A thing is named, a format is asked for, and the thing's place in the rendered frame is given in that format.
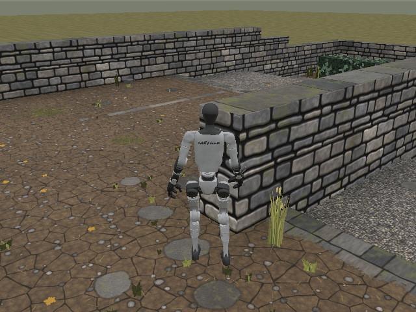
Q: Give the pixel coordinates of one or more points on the right robot hand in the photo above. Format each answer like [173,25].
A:
[233,179]

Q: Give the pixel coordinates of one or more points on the left robot upper arm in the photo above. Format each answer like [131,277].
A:
[185,146]

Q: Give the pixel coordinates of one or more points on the right robot forearm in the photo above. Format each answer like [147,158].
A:
[237,171]

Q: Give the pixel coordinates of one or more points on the robot left foot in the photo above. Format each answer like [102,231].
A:
[195,254]

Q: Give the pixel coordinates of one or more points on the left robot forearm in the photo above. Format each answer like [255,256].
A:
[176,173]

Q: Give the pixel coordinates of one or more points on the left robot hand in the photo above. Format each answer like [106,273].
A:
[171,189]

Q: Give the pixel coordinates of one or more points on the right robot upper arm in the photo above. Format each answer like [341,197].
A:
[229,138]

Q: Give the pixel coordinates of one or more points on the robot right thigh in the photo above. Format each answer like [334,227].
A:
[222,190]

